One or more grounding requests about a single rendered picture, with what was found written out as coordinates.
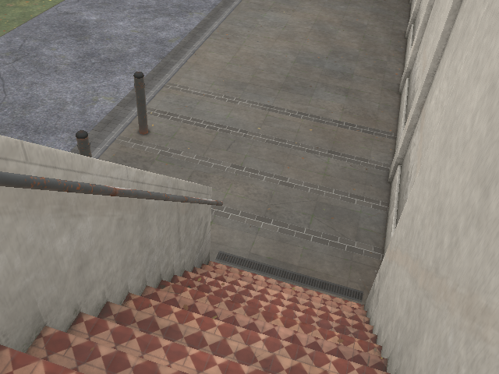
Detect stairs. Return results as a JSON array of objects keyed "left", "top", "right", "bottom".
[{"left": 0, "top": 261, "right": 390, "bottom": 374}]

